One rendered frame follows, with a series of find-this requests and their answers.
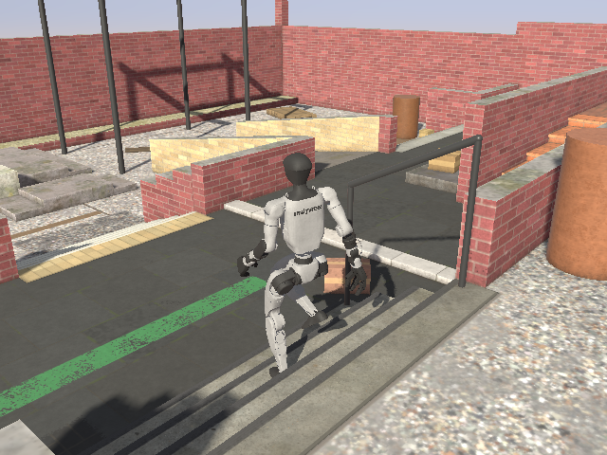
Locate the left robot thigh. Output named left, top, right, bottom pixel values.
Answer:
left=265, top=269, right=296, bottom=332

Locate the left robot upper arm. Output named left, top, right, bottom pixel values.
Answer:
left=262, top=198, right=285, bottom=253

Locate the left robot forearm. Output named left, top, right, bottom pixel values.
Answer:
left=243, top=240, right=268, bottom=266

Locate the right robot forearm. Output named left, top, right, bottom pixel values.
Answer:
left=342, top=224, right=362, bottom=268

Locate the robot left hand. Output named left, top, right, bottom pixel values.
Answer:
left=237, top=256, right=258, bottom=277

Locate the robot right hand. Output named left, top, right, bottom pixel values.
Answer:
left=345, top=266, right=367, bottom=296

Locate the robot right foot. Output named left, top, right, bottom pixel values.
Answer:
left=302, top=311, right=328, bottom=329

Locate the right robot upper arm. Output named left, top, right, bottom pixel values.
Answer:
left=316, top=187, right=353, bottom=237

